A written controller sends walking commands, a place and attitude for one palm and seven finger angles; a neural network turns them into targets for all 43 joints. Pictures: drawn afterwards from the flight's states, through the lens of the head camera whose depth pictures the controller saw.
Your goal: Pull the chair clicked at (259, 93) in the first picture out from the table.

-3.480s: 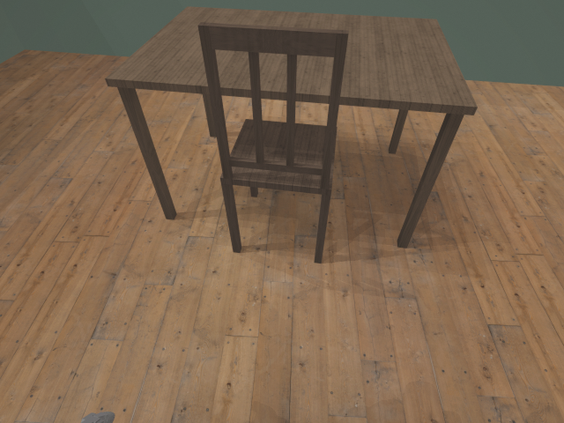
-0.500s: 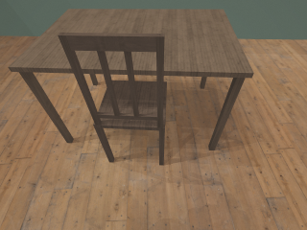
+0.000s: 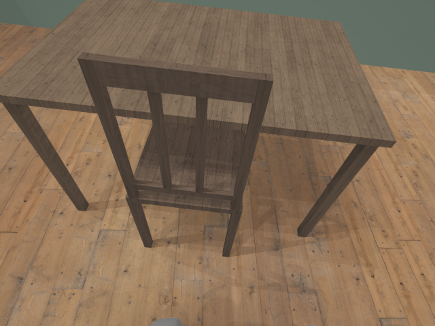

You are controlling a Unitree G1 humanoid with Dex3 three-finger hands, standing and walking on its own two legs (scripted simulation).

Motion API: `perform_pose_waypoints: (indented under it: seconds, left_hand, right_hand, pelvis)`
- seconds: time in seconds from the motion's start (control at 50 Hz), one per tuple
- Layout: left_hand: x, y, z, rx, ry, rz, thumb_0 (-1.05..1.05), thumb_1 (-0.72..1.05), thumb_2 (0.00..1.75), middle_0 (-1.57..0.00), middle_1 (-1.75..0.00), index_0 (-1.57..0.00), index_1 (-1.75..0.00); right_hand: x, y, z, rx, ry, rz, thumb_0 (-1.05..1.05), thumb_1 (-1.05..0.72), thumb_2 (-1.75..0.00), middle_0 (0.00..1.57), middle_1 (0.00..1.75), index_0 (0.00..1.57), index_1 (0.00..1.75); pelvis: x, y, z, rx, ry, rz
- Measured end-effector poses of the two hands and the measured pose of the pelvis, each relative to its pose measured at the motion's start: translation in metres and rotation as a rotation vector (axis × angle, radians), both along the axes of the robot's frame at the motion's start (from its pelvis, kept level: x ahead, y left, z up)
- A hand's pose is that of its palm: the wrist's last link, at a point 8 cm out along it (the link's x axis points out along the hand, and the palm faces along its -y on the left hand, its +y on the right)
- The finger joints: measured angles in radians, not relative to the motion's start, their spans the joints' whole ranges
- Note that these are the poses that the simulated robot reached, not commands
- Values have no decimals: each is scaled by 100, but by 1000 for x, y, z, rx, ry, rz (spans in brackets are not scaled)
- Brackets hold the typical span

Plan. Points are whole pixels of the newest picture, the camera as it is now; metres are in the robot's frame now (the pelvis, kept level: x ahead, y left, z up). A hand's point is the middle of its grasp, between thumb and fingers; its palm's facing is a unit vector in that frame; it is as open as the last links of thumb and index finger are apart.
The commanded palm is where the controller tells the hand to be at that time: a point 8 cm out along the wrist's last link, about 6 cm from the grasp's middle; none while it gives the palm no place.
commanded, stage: come to a stop and stand still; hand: left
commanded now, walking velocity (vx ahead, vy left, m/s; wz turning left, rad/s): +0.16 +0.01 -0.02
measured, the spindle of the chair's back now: (162, 147) +0.52 +0.20 -0.05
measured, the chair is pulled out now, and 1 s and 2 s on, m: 0.00 0.00 0.00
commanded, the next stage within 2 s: look again from close up in 1.12 s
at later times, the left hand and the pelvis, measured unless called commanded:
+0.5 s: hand out of the picture +0.12 +0.16 -0.15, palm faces +0.01 -0.97 -0.24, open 7.3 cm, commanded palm none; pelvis +0.06 -0.02 +0.01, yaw +0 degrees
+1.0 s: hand out of the picture +0.03 +0.24 -0.16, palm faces +0.04 -0.97 -0.25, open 7.4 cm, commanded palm none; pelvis +0.03 +0.05 +0.01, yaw +1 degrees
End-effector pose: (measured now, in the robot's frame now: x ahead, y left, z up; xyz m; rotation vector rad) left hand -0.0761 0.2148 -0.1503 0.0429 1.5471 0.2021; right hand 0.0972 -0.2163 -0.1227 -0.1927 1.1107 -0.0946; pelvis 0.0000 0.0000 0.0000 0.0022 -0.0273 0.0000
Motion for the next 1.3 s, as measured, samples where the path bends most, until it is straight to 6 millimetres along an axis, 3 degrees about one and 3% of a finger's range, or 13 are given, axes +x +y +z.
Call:
perform_pose_waypoints:
  seconds: [0.1, 0.2, 0.28, 0.38, 0.52, 0.66, 0.74, 0.84, 0.9, 1.0, 1.16, 1.3]
  left_hand:
    - [85, 24, 12, 48, -156, -53, 0, 91, 90, -19, -30, -19, -30]
    - [152, 23, 22, 76, -272, -94, 0, 91, 90, -19, -30, -19, -30]
    - [180, 12, 21, 94, -308, -118, 0, 93, 90, -19, -30, -19, -30]
    - [193, 2, 29, 94, -275, -160, -1, 94, 90, -19, -30, -20, -30]
    - [193, -3, 27, 96, -259, -142, 0, 92, 90, -20, -30, -20, -30]
    - [174, 10, 17, 75, -255, -101, 0, 91, 90, -20, -30, -20, -30]
    - [159, 26, 10, 71, -252, -110, 0, 91, 90, -20, -30, -20, -30]
    - [139, 52, 17, 81, -239, -130, 0, 91, 90, -20, -30, -20, -30]
    - [125, 66, 21, 100, -228, -125, 0, 91, 90, -20, -30, -20, -30]
    - [100, 76, 27, 116, -185, -102, 0, 91, 90, -19, -30, -20, -30]
    - [72, 64, 29, 94, -99, -71, 0, 91, 90, -19, -30, -19, -30]
    - [83, 40, 28, 54, -69, -78, 0, 91, 90, -19, -30, -20, -30]
  right_hand:
    - [-7, -5, 6, -21, 50, -63, -2, -95, -90, 20, 30, 20, 30]
    - [-20, -8, -1, -10, 145, -75, -1, -94, -90, 20, 30, 20, 30]
    - [-27, -8, -15, 27, 214, -97, -1, -92, -90, 20, 30, 20, 30]
    - [-33, -9, -16, 61, 261, -142, 0, -93, -90, 20, 30, 20, 30]
    - [-43, -15, -18, 62, 312, -143, 0, -92, -90, 20, 30, 20, 30]
    - [-46, -18, -12, -6, 305, -131, 0, -91, -90, 20, 30, 20, 30]
    - [-46, -9, -5, -33, 232, -134, 0, -91, -90, 20, 30, 19, 30]
    - [-36, 14, -6, -15, 134, -100, 0, -91, -90, 20, 30, 19, 30]
    - [-28, 28, -9, 8, 103, -71, 0, -92, -90, 20, 30, 19, 30]
    - [-19, 36, -10, 18, 89, -35, 1, -94, -90, 20, 30, 20, 30]
    - [-14, 35, -12, 28, 128, -11, 0, -92, -90, 20, 30, 20, 30]
    - [-17, 28, -13, 34, 180, -32, 0, -91, -90, 20, 30, 20, 30]
  pelvis:
    - [21, 6, 11, 16, 8, -6]
    - [40, 4, 13, 24, 11, 5]
    - [55, -6, 8, 38, 8, -2]
    - [65, -13, 13, 20, 14, -1]
    - [63, -18, 12, 10, 11, 9]
    - [49, -3, 9, -14, 10, 17]
    - [39, 12, 7, -5, -3, 5]
    - [33, 34, 6, -6, -16, 0]
    - [29, 42, 6, 1, -20, 1]
    - [27, 49, 8, 7, -18, 11]
    - [34, 48, 11, 13, 3, 18]
    - [49, 38, 14, 16, 20, 13]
